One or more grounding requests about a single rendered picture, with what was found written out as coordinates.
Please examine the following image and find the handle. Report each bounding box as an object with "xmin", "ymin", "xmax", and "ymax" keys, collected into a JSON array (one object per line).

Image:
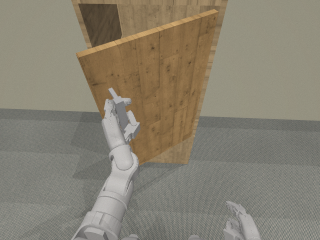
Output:
[{"xmin": 108, "ymin": 87, "xmax": 129, "ymax": 133}]

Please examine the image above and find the robot left hand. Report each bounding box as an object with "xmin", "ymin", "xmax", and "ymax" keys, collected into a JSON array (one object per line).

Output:
[{"xmin": 101, "ymin": 98, "xmax": 141, "ymax": 151}]

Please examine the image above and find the robot right hand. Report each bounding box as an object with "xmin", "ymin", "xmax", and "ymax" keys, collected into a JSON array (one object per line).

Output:
[{"xmin": 223, "ymin": 201, "xmax": 262, "ymax": 240}]

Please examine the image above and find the robot left forearm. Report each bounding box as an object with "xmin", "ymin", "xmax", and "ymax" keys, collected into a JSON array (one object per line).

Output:
[{"xmin": 71, "ymin": 144, "xmax": 140, "ymax": 240}]

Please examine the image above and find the cupboard door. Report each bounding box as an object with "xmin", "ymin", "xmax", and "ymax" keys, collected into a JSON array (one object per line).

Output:
[{"xmin": 76, "ymin": 9, "xmax": 219, "ymax": 165}]

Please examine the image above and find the robot right shin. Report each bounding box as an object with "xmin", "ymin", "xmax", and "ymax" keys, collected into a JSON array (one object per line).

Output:
[{"xmin": 189, "ymin": 235, "xmax": 199, "ymax": 239}]

